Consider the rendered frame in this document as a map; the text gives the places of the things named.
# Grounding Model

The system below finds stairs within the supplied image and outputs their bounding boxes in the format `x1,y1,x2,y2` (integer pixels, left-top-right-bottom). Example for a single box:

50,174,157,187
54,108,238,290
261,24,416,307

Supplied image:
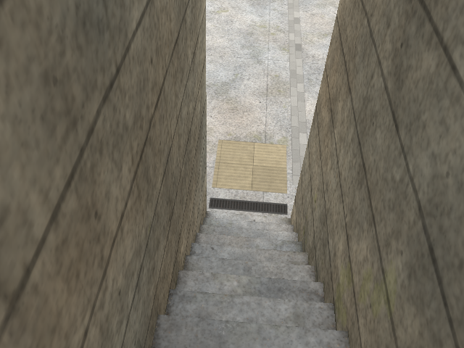
152,211,349,348

